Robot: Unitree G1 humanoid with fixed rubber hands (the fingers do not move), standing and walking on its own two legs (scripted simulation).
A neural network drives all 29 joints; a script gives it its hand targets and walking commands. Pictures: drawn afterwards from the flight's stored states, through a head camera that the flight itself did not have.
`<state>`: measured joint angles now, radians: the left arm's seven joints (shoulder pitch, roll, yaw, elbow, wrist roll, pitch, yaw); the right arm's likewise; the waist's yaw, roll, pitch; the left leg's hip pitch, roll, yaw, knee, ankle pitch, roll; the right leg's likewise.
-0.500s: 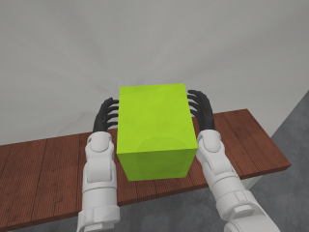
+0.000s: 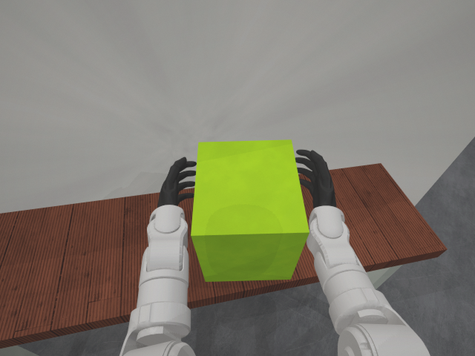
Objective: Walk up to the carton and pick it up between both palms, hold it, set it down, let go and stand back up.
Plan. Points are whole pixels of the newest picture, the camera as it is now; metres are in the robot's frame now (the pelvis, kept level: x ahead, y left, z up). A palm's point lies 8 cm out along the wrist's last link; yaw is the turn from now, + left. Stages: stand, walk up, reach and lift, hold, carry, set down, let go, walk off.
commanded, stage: set down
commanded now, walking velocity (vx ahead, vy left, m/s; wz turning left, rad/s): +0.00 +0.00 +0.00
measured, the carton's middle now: (246, 213) +0.38 +0.00 +0.03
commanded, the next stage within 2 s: none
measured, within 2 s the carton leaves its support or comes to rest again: rests again in 1.58 s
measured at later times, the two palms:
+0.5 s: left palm (167, 206) +0.38 +0.15 +0.04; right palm (306, 189) +0.41 -0.10 +0.07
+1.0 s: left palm (162, 215) +0.38 +0.16 +0.01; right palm (295, 191) +0.42 -0.09 +0.05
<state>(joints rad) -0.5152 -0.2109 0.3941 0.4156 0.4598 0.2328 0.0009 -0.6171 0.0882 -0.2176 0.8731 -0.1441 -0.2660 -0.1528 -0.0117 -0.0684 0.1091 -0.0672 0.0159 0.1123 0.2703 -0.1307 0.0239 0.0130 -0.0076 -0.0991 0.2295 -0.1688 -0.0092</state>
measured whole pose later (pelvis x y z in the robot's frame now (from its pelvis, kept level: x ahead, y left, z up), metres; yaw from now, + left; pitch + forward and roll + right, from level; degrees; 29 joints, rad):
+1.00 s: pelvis +0.03 -0.01 +0.00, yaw +1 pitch +7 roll +0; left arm -0.53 -0.15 0.51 0.73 0.42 -0.11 0.04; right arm -0.72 0.14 -0.39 1.06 -0.35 -0.38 -0.15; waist 0.05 -0.03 0.00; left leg -0.27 0.03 0.09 0.30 -0.15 0.00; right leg -0.18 0.01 -0.10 0.24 -0.19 -0.03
